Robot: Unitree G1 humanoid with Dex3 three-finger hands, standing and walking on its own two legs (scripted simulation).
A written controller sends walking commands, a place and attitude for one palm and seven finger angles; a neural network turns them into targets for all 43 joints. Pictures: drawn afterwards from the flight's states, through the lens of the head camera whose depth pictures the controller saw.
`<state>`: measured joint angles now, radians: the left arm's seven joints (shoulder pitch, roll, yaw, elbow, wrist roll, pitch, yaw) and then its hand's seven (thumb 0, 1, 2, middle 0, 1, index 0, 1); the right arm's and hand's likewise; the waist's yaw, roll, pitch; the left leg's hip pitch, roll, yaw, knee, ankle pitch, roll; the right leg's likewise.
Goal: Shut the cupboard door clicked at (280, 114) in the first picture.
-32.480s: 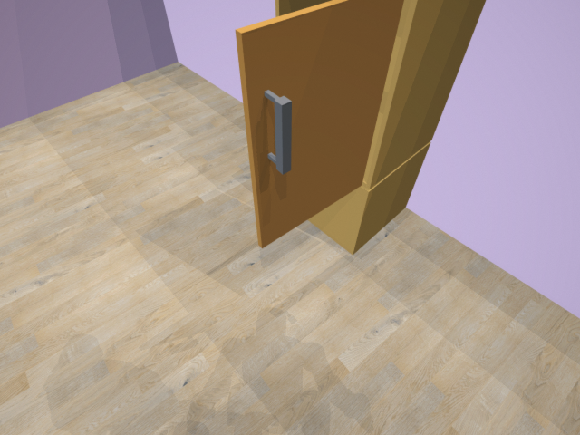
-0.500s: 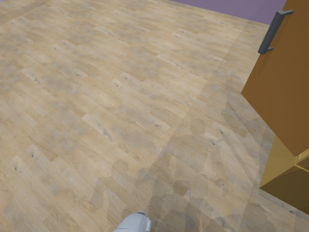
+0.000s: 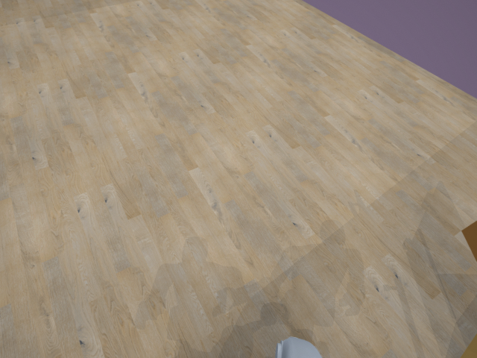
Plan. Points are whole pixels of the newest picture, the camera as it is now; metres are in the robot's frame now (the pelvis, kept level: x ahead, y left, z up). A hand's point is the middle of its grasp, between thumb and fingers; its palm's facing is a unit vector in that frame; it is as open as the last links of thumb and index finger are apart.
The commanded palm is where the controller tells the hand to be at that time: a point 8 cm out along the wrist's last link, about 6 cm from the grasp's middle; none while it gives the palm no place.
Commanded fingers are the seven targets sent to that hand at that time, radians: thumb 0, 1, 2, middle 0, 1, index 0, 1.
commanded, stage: walk to a spot facing it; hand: left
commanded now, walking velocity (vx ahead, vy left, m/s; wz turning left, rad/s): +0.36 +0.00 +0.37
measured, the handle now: out of the picture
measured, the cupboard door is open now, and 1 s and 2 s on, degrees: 52 52 52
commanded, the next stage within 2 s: turn to face it in 0.64 s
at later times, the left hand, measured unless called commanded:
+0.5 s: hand (172, 280) +0.28 +0.15 -0.16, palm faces +0.22 -0.95 -0.20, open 7.4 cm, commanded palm none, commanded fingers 0.00 0.90 0.90 -0.20 -0.30 -0.20 -0.30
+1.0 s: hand (133, 257) +0.33 +0.25 -0.18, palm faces +0.42 -0.89 -0.17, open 7.4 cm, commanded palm none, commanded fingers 0.00 0.90 0.90 -0.20 -0.30 -0.20 -0.30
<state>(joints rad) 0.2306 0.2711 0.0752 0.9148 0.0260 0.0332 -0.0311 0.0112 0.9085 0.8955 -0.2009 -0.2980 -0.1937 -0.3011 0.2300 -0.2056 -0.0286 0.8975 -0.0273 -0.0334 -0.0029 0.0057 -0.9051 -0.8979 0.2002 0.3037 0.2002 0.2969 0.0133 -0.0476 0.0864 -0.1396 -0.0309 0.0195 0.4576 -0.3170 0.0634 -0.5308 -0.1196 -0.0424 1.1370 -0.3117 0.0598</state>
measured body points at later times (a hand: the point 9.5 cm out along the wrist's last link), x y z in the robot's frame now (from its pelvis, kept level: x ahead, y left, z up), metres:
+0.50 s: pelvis +0.23 -0.04 +0.00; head +0.27 -0.04 +0.45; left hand +0.26 +0.20 -0.14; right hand +0.28 -0.29 -0.16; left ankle +0.15 +0.07 -0.64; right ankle +0.25 -0.15 -0.74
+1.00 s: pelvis +0.37 +0.07 +0.00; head +0.39 +0.11 +0.44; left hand +0.31 +0.30 -0.17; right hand +0.58 -0.09 -0.12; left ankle +0.40 +0.12 -0.74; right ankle +0.42 -0.11 -0.66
